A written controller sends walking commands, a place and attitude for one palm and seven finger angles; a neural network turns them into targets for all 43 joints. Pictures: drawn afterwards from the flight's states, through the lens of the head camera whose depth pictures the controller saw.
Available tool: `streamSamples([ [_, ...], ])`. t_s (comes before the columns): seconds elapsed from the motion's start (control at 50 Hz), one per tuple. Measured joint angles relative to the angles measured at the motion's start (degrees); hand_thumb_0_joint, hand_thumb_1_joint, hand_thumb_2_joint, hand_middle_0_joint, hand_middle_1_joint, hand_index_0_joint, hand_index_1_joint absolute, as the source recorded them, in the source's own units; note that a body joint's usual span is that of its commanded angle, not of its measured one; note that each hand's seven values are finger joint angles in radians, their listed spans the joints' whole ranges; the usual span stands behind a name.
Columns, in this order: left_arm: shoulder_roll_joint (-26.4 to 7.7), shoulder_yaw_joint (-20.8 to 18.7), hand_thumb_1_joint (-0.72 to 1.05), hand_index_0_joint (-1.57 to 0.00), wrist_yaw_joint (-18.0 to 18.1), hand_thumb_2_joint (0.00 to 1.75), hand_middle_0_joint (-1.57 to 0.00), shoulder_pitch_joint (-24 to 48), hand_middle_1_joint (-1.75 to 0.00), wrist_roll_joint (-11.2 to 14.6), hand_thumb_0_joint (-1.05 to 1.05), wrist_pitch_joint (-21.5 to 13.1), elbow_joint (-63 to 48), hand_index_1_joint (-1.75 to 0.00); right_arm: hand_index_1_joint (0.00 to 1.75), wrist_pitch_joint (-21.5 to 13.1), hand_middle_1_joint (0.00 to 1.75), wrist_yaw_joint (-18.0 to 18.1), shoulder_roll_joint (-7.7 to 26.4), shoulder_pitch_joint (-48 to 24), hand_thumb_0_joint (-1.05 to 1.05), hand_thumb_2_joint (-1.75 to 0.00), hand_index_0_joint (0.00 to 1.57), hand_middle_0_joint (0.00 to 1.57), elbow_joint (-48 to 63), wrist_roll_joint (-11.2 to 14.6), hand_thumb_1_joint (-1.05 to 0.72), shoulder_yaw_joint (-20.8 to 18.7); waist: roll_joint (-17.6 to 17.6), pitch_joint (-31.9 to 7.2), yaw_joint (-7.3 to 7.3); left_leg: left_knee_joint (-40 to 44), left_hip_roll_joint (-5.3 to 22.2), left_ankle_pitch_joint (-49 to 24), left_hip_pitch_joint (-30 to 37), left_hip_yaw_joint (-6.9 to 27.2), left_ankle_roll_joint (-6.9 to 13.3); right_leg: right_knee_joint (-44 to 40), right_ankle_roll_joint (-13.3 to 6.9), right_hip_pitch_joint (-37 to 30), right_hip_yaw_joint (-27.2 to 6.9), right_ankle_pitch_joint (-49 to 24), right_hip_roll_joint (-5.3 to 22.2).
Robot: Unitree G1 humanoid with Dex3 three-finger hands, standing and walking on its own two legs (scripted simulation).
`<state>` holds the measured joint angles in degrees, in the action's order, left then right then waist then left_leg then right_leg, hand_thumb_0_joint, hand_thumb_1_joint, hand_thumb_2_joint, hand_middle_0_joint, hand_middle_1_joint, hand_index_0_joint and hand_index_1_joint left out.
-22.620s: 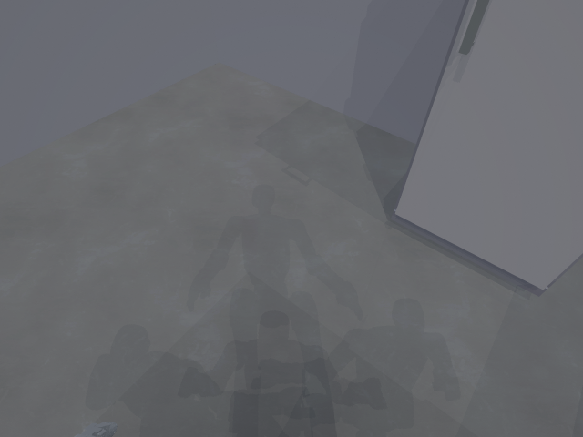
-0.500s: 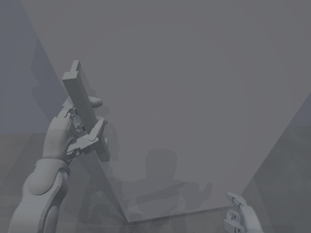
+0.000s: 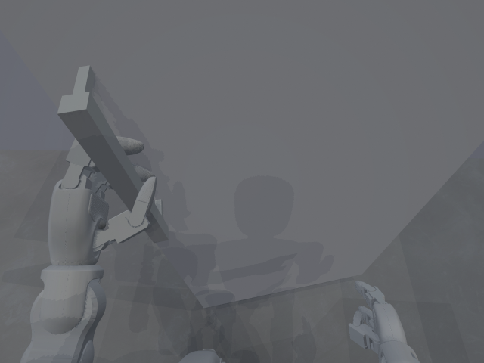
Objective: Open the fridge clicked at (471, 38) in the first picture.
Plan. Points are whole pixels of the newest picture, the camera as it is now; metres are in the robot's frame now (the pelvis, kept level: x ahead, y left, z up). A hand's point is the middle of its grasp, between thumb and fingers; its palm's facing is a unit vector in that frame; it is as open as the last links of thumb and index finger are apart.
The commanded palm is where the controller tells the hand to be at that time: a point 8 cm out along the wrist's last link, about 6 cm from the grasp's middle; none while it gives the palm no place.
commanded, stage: walk backward, drawing the door open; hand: left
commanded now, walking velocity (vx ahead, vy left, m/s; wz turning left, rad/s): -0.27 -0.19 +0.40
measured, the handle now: (131, 173) +0.31 +0.15 +0.19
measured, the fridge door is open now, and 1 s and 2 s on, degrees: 15 43 77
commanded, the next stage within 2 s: stop walking and hold the door back in 1.82 s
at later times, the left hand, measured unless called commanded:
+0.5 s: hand (170, 316) +0.16 +0.07 +0.18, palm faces +0.24 -0.95 -0.20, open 7.1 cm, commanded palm +0.11 +0.11 +0.19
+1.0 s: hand out of the picture +0.04 -0.04 +0.18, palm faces +0.62 -0.75 -0.20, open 7.0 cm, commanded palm -0.01 -0.02 +0.18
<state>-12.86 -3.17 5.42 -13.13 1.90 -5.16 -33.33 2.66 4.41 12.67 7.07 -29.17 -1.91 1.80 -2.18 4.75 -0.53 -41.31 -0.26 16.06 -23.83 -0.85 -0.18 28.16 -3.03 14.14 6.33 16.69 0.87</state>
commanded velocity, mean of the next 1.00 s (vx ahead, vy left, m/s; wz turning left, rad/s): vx -0.18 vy -0.31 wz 0.67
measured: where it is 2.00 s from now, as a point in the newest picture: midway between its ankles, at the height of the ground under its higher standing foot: outside the picture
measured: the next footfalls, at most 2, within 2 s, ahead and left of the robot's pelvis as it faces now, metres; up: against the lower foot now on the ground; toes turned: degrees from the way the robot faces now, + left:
left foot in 0.04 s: +0.06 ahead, +0.12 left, +0.00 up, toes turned +2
right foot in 0.34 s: +0.00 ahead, -0.18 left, +0.00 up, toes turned +11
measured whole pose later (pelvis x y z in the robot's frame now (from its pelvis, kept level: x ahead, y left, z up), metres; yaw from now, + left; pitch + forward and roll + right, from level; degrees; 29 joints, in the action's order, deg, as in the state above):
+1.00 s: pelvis -0.11 -0.30 -0.01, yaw +37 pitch -2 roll +2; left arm -12.7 -2.1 4.1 -5.5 1.7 -3.4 -31.1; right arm -5.1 3.4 9.2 5.4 -36.6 -0.7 -1.2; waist -0.2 9.6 -1.7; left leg -65.6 1.3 31.7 -31.1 -0.5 -2.4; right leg 33.7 -1.7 16.0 5.0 15.9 3.1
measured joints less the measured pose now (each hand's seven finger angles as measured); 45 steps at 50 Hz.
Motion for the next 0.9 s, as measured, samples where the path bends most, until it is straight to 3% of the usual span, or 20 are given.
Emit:
streamSamples([
  [0.06, -0.3, 2.0, 0.56, -0.22, 0.0, 0.76, -0.46, 0.7, -1.40, -0.2, -0.09, -0.1, -1.2, -1.32, 0.30, -0.4, 0.30, 0.3, -0.3, 0.3, 0.01, -0.90, 0.21, 0.20, -0.7, 0.5, -0.91, -0.6, -0.1, 0.5, -0.44, 7.8, 0.7, -5.7, 3.7, -0.6, 0.5, 4.2, 0.3, 1.1, 0.9, 1.8, -0.5],
  [0.12, -1.7, 3.2, 0.57, -0.21, 0.5, 0.76, -0.46, 3.1, -1.40, -0.3, -0.09, -0.9, -0.1, -1.31, 0.30, -2.0, 0.29, -0.3, -2.7, 0.0, 0.01, -0.90, 0.20, 0.20, -1.9, 0.4, -0.91, -1.1, 2.6, 2.0, -0.91, 11.7, -0.6, -3.9, 5.8, -0.5, 0.6, 17.9, 2.7, 6.3, -3.6, 9.0, -0.7],
  [0.18, -2.1, 4.3, 0.57, -0.21, 0.7, 0.75, -0.46, 5.6, -1.40, -1.3, -0.09, -0.3, 1.9, -1.31, 0.30, -4.3, 0.29, -1.8, -4.6, 0.1, 0.01, -0.90, 0.20, 0.20, -3.4, 0.2, -0.91, -0.5, 1.9, 3.1, -2.12, 15.8, 0.1, -8.4, 6.5, 3.3, -0.2, 26.2, 3.7, 9.8, -6.3, 11.5, -3.2],
  [0.3, -2.3, 5.0, 0.59, -0.21, 0.5, 0.76, -0.46, 9.0, -1.40, -0.9, -0.07, 2.1, 4.3, -1.31, 0.30, -6.9, 0.30, -2.6, -7.0, 0.4, 0.01, -0.90, 0.21, 0.20, -5.6, 0.6, -0.90, 0.9, 0.8, 2.1, -1.29, 18.0, 1.9, -12.3, 4.2, 8.7, -3.0, 12.8, 4.1, 5.2, -7.9, 7.4, -2.4],
  [0.34, -2.7, 4.2, 0.59, -0.20, 0.5, 0.76, -0.46, 9.6, -1.40, -0.3, -0.08, 2.6, 4.4, -1.30, 0.30, -7.2, 0.30, -2.6, -7.4, 0.1, 0.01, -0.90, 0.21, 0.21, -5.7, 0.7, -0.90, 1.2, 1.2, 1.3, -0.70, 17.2, 1.8, -12.7, 2.3, 9.9, -3.9, 4.2, 3.9, 1.0, -8.0, 3.4, -1.9],
  [0.38, -2.0, 3.0, 0.59, -0.20, 0.6, 0.77, -0.46, 9.8, -1.40, -0.1, -0.08, 2.3, 4.4, -1.30, 0.30, -6.9, 0.30, -2.7, -6.7, -1.6, 0.01, -0.90, 0.21, 0.21, -6.3, 0.7, -0.90, 1.3, -0.2, 2.2, -0.64, 13.4, 2.8, -8.9, -0.1, 10.6, -3.1, 1.1, 2.8, 0.6, -6.5, -3.9, -3.1],
  [0.42, -1.4, 3.0, 0.59, -0.20, 0.4, 0.77, -0.46, 9.2, -1.40, -0.3, -0.08, 2.8, 3.9, -1.30, 0.30, -6.4, 0.30, -2.3, -5.8, -2.2, 0.01, -0.90, 0.21, 0.21, -7.3, 1.1, -0.90, 0.6, 0.0, 2.2, -1.09, 0.7, 1.6, 1.6, -3.9, 8.3, -2.2, 1.5, 1.5, 1.4, -4.9, -3.5, -2.7],
  [0.46, -0.8, 3.4, 0.59, -0.20, -0.2, 0.77, -0.46, 8.3, -1.40, -0.8, -0.07, 3.3, 3.0, -1.31, 0.30, -6.0, 0.30, -1.7, -4.9, -1.7, 0.01, -0.90, 0.21, 0.21, -7.3, 0.8, -0.90, -0.2, 1.2, 1.7, -1.33, -10.6, 0.4, 7.4, -5.7, 4.4, -1.8, 1.3, 0.7, 2.0, -3.8, -3.1, -1.6],
  [0.5, -0.4, 4.1, 0.59, -0.21, -1.0, 0.76, -0.46, 7.5, -1.40, -1.3, -0.07, 3.1, 2.1, -1.31, 0.30, -6.1, 0.30, -0.9, -4.1, -0.7, 0.01, -0.90, 0.21, 0.21, -6.6, 0.4, -0.90, -0.7, 2.7, 1.4, -1.94, -12.2, 0.2, 9.4, -4.0, 0.2, -1.7, 1.2, 0.2, 2.6, -2.2, -3.3, -0.4],
  [0.54, -0.2, 5.2, 0.58, -0.22, -1.7, 0.76, -0.46, 7.3, -1.40, -1.6, -0.07, 2.8, 1.2, -1.30, 0.30, -6.6, 0.30, -0.2, -3.1, 0.5, 0.01, -0.90, 0.21, 0.21, -5.5, 0.1, -0.90, -1.2, 3.5, 0.8, -2.66, -5.8, 0.4, 7.9, 0.1, -2.8, -1.6, 2.1, -0.1, 3.9, -0.1, -3.2, 0.6],
  [0.58, -0.1, 6.3, 0.57, -0.21, -2.0, 0.76, -0.46, 7.6, -1.40, -1.7, -0.08, 2.6, 0.1, -1.29, 0.30, -7.5, 0.30, 0.2, -1.8, 1.8, 0.01, -0.90, 0.21, 0.21, -3.8, 0.0, -0.90, -1.8, 3.1, 0.0, -2.93, 5.6, 1.1, -0.4, 5.7, -3.5, -0.7, 6.2, -0.2, 7.1, 1.8, -2.1, 0.7],
  [0.62, -0.8, 6.9, 0.57, -0.20, -1.5, 0.76, -0.46, 9.2, -1.40, -2.0, -0.09, 1.7, 0.3, -1.26, 0.30, -8.2, 0.30, 0.0, -2.3, 1.5, 0.01, -0.90, 0.21, 0.20, -3.7, 0.1, -0.91, -3.1, 4.0, 1.4, -3.19, 8.6, 0.3, 1.3, 6.8, -2.1, 1.1, 17.9, 2.2, 11.9, -0.6, 4.5, 0.4],
  [0.66, -1.5, 6.7, 0.58, -0.19, -1.8, 0.76, -0.46, 10.5, -1.40, -2.4, -0.09, 0.9, 1.4, -1.26, 0.30, -8.6, 0.29, -0.9, -3.3, 1.0, 0.01, -0.90, 0.20, 0.20, -4.5, 0.1, -0.91, -3.3, 4.7, 3.8, -3.20, 9.9, 0.5, -0.7, 7.3, 0.2, 0.1, 28.5, 3.7, 15.2, -3.9, 9.8, -1.5],
  [0.7, -1.8, 6.4, 0.58, -0.19, -2.2, 0.76, -0.47, 11.3, -1.40, -2.8, -0.08, 0.4, 2.6, -1.26, 0.30, -9.3, 0.29, -1.8, -3.8, 0.8, 0.01, -0.90, 0.20, 0.20, -5.4, 0.2, -0.91, -3.0, 3.4, 5.1, -3.00, 12.4, 2.0, -3.9, 7.6, 3.2, -1.6, 33.0, 4.6, 17.6, -5.1, 8.6, -2.9],
  [0.76, -1.1, 6.2, 0.59, -0.19, -2.4, 0.77, -0.46, 11.8, -1.40, -2.4, -0.07, 0.6, 4.0, -1.27, 0.30, -9.9, 0.30, -2.7, -4.1, 1.1, 0.01, -0.90, 0.20, 0.20, -6.4, 0.9, -0.91, -2.8, 0.9, 5.5, -1.86, 14.8, 4.7, -6.8, 7.2, 7.2, -3.7, 27.7, 5.1, 16.2, -6.2, 4.6, -2.4],
  [0.84, -1.3, 4.5, 0.59, -0.19, -1.9, 0.79, -0.46, 11.1, -1.40, -0.6, -0.07, 1.6, 4.6, -1.29, 0.30, -9.2, 0.30, -2.8, -5.0, 1.9, 0.01, -0.90, 0.21, 0.20, -6.7, 1.9, -0.90, -2.2, -0.9, 3.5, -0.37, 14.0, 6.6, -7.2, 4.5, 11.8, -5.1, 12.0, 5.4, 6.0, -7.1, 4.1, -1.3],
  [0.88, -1.9, 2.5, 0.58, -0.19, -1.4, 0.80, -0.46, 10.9, -1.40, -0.1, -0.08, 2.2, 4.0, -1.30, 0.30, -8.8, 0.30, -2.9, -5.6, 1.3, 0.01, -0.90, 0.21, 0.21, -6.9, 2.2, -0.90, -1.6, 0.3, 1.9, 0.33, 8.3, 6.3, -1.4, 0.3, 12.1, -3.8, 3.7, 4.3, 1.5, -6.6, 1.8, -0.2],
  [0.9, -1.1, 1.6, 0.59, -0.19, -1.1, 0.81, -0.46, 10.7, -1.40, -0.3, -0.08, 2.0, 3.9, -1.30, 0.30, -8.5, 0.30, -2.8, -5.1, -0.1, 0.01, -0.90, 0.21, 0.21, -7.6, 2.1, -0.90, -1.7, -0.5, 2.7, 0.08, 1.0, 6.1, 4.5, -2.6, 11.9, -3.2, 4.8, 3.6, 2.2, -5.5, 1.0, -0.8],
])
